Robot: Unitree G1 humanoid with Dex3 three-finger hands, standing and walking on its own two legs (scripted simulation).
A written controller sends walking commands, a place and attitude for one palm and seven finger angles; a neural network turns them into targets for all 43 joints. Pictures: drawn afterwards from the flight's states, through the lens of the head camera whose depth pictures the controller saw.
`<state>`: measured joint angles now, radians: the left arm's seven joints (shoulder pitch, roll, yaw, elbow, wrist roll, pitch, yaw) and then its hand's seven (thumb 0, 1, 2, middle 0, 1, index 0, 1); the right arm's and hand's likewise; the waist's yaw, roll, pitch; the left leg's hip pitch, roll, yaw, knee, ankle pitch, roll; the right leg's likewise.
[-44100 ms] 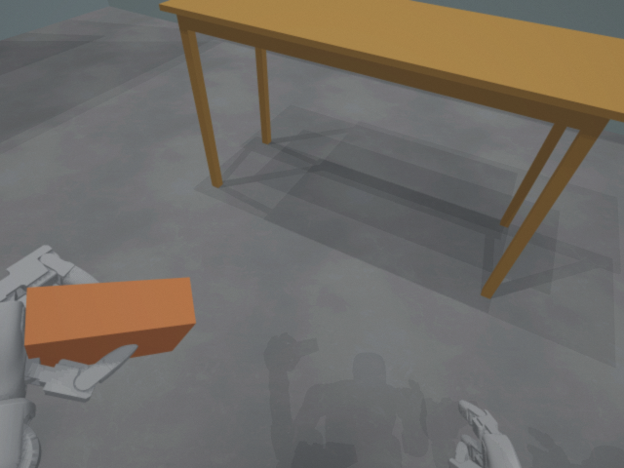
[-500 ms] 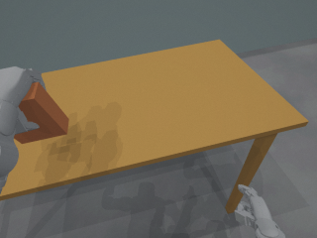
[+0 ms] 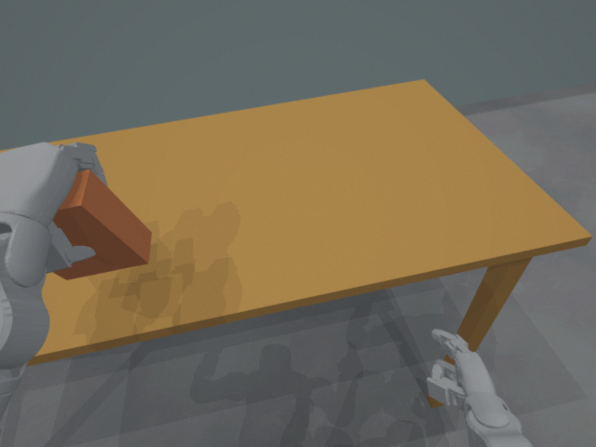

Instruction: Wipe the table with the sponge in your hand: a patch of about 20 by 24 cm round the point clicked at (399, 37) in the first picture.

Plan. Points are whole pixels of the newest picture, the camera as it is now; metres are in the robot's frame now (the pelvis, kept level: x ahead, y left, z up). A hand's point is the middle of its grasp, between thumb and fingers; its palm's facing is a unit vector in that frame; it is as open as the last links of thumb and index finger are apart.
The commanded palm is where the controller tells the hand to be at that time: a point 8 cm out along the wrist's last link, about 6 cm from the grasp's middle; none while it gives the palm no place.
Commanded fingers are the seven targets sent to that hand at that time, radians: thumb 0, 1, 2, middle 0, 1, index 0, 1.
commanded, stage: bring the sponge back beside the body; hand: left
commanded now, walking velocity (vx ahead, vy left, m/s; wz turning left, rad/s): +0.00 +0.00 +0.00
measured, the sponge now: (89, 239) +0.26 +0.32 +0.18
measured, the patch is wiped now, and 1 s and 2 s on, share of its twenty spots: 0.90 0.90 0.90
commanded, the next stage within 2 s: step back with the hand held close in 1.12 s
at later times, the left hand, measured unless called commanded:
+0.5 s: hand (75, 240) +0.22 +0.28 +0.22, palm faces +0.27 -0.08 -0.96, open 9.0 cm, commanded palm +0.16 +0.28 +0.29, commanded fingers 0.00 0.10 1.30 -1.20 -1.60 -1.20 -1.60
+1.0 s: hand (84, 260) +0.20 +0.25 +0.22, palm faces +0.33 -0.12 -0.94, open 9.0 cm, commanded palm +0.14 +0.26 +0.29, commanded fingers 0.00 0.10 1.30 -1.20 -1.60 -1.20 -1.60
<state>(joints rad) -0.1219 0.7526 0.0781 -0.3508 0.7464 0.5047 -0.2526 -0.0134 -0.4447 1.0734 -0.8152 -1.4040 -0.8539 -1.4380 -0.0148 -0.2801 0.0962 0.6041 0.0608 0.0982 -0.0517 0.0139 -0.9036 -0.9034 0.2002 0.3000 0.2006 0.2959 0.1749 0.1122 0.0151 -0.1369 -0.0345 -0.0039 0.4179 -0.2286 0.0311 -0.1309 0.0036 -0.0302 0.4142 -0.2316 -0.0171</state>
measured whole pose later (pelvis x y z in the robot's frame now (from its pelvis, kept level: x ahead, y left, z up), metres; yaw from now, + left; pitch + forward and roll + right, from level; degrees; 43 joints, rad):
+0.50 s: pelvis -0.01 -0.01 +0.00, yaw -1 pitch -5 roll +0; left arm 0.02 0.71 0.08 -0.52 0.72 0.54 -0.19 -0.01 -0.45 1.07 -0.82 -1.40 -0.85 -1.44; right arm -0.02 -0.27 0.10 0.59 0.06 0.10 -0.05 0.01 -0.90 -0.90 0.20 0.30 0.20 0.30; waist 0.18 0.11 0.01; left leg -0.12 -0.02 0.00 0.43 -0.23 0.01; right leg -0.12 0.02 -0.02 0.43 -0.23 -0.03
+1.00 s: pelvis -0.02 -0.03 +0.00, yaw -2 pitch -6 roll +0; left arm 0.10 0.67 0.09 -0.57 0.70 0.56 -0.12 -0.01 -0.45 1.07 -0.82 -1.40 -0.86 -1.44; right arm 0.00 -0.27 0.09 0.59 0.06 0.10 -0.05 0.02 -0.90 -0.90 0.20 0.30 0.20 0.30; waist 0.18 0.12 0.01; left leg -0.11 0.01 0.01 0.45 -0.24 -0.01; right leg -0.11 0.05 -0.02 0.46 -0.23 -0.05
